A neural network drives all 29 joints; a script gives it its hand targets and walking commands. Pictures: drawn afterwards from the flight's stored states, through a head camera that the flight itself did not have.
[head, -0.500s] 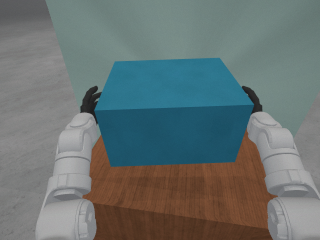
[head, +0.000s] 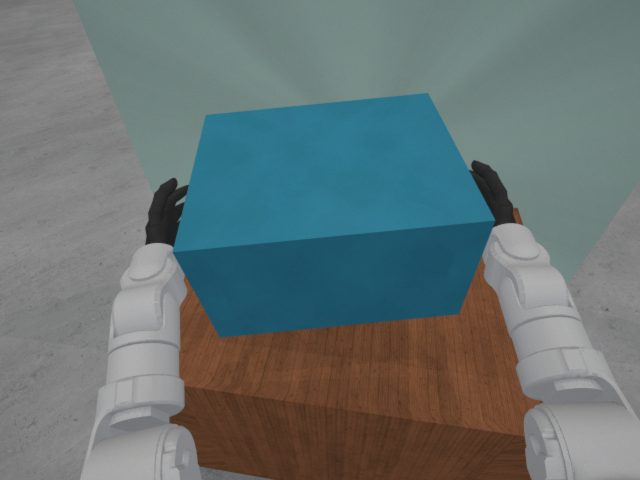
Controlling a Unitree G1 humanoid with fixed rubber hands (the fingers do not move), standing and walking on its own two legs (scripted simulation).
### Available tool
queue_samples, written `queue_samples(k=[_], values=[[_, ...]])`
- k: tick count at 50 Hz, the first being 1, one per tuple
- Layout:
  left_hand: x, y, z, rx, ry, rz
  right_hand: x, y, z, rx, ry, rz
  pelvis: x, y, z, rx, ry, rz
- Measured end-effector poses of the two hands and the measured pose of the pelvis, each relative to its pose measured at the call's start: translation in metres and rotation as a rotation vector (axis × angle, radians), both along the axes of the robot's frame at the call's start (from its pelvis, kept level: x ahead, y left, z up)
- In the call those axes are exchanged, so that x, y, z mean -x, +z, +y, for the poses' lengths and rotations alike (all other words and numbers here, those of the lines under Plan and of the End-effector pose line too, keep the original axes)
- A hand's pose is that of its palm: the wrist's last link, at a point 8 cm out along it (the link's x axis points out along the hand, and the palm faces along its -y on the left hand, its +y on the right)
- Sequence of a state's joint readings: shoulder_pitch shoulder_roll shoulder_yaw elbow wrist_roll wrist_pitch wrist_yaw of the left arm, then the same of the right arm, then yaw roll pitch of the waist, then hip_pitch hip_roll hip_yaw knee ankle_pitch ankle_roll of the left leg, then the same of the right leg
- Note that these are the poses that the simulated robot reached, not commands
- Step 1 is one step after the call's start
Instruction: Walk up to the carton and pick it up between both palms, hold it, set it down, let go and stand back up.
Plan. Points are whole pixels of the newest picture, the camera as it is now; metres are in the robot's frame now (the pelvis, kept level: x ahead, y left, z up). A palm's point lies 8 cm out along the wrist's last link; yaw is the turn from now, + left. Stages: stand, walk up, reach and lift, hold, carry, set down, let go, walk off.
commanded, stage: set down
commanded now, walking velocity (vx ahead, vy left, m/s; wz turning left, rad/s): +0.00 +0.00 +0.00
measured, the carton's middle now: (327, 210) +0.44 +0.03 +0.14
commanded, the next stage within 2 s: none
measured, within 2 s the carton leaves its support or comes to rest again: neither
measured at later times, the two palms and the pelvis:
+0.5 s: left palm (183, 261) +0.37 +0.21 +0.11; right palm (498, 242) +0.40 -0.20 +0.12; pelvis +0.00 +0.00 +0.00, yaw +0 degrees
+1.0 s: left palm (194, 264) +0.38 +0.20 +0.09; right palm (495, 246) +0.41 -0.20 +0.10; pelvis +0.01 +0.00 +0.00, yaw +0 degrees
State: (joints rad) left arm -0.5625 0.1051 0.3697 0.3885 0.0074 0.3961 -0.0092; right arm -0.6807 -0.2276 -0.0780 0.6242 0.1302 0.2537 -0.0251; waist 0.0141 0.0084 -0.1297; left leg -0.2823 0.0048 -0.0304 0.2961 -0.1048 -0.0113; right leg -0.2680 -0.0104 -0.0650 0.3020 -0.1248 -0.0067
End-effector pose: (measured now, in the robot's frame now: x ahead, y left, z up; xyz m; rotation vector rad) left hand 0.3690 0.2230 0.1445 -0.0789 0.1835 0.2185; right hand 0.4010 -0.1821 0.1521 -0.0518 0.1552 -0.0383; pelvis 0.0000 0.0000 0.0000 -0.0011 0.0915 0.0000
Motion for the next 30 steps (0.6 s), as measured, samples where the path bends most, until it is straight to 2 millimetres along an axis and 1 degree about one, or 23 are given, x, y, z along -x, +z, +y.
queue_samples(k=[5, 9, 15, 18, 24, 27, 30], values=[[0.004, -0.009, 0.002, -0.009, 0.008, 0.013, 0.001, -0.008, 0.003, 0.001, 0.004, 0.007, -0.001, 0.0, 0.001, 0.001, 0.0, 0.002], [0.005, -0.007, -0.001, -0.013, 0.004, -0.002, 0.005, -0.009, -0.001, -0.003, -0.003, -0.007, -0.001, 0.0, 0.001, 0.001, 0.0, 0.001], [0.005, -0.005, -0.007, -0.002, 0.0, -0.029, 0.007, -0.006, -0.007, -0.028, -0.011, -0.035, 0.0, 0.0, 0.001, 0.001, 0.0, 0.0], [0.004, -0.01, -0.01, 0.007, -0.007, -0.019, 0.007, -0.01, -0.011, -0.029, -0.012, -0.027, 0.0, 0.0, 0.001, 0.001, 0.0, 0.0], [0.002, -0.029, -0.013, 0.016, -0.003, 0.027, 0.004, -0.028, -0.013, -0.022, -0.013, 0.013, 0.0, 0.0, 0.001, 0.001, 0.0, 0.001], [-0.001, -0.032, -0.014, 0.012, 0.002, 0.022, 0.001, -0.031, -0.013, -0.02, -0.013, 0.006, -0.001, 0.0, 0.001, 0.001, 0.0, 0.002], [-0.004, -0.031, -0.014, 0.006, 0.001, 0.007, -0.002, -0.03, -0.014, -0.016, -0.013, -0.011, -0.004, 0.0, 0.001, 0.001, 0.0, 0.005]])
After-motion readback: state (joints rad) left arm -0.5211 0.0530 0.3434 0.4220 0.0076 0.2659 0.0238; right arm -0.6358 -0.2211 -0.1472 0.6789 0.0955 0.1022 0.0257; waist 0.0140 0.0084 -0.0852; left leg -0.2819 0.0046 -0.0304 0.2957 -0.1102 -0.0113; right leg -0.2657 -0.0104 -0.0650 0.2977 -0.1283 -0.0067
